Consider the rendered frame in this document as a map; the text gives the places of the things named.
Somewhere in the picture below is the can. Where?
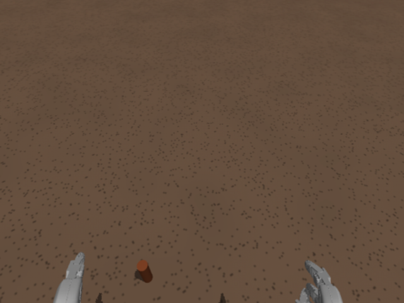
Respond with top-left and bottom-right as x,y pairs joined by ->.
137,260 -> 153,283

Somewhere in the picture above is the right robot hand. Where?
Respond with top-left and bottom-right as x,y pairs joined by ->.
295,260 -> 343,303

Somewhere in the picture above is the left robot hand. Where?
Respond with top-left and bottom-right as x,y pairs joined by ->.
53,252 -> 85,303

